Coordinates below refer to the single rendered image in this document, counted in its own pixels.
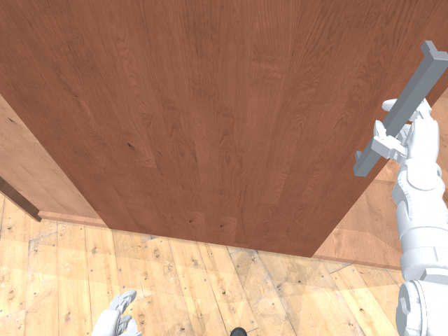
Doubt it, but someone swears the robot left hand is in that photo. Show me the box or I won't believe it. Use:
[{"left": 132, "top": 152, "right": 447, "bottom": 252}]
[{"left": 91, "top": 290, "right": 141, "bottom": 336}]

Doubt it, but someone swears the robot right hand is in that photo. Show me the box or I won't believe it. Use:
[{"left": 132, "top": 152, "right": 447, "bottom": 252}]
[{"left": 371, "top": 98, "right": 440, "bottom": 165}]

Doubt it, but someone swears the handle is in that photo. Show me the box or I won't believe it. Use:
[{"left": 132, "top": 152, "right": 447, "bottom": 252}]
[{"left": 353, "top": 41, "right": 448, "bottom": 177}]

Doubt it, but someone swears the robot right upper arm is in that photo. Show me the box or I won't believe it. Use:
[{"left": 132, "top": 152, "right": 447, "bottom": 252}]
[{"left": 395, "top": 279, "right": 448, "bottom": 336}]

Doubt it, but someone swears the wardrobe door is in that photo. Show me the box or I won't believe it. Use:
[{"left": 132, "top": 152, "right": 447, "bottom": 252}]
[
  {"left": 0, "top": 0, "right": 448, "bottom": 258},
  {"left": 0, "top": 94, "right": 101, "bottom": 219}
]

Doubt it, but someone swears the robot right forearm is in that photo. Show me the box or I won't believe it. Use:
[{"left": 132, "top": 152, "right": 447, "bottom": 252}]
[{"left": 392, "top": 158, "right": 448, "bottom": 285}]

